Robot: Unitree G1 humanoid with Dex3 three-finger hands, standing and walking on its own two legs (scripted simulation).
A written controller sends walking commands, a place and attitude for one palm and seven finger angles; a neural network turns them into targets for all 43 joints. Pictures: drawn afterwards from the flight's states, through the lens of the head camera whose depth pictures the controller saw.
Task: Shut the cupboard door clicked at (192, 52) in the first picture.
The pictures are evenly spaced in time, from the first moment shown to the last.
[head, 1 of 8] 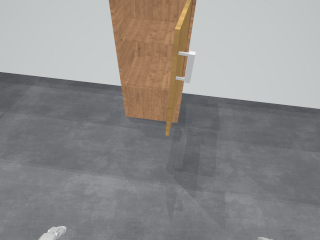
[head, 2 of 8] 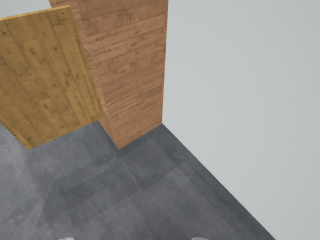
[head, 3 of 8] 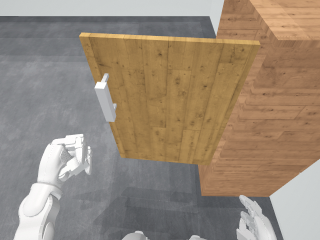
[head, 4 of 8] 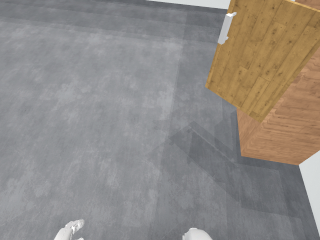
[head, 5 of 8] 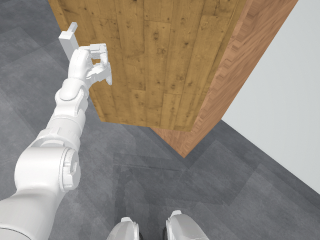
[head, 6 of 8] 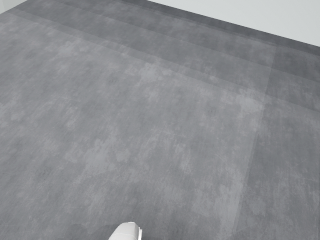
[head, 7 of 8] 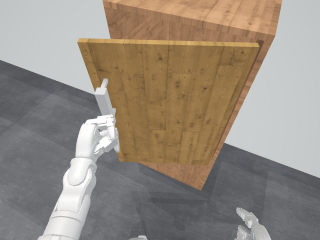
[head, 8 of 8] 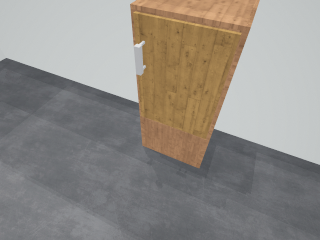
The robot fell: no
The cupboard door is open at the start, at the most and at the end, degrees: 85 85 0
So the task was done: yes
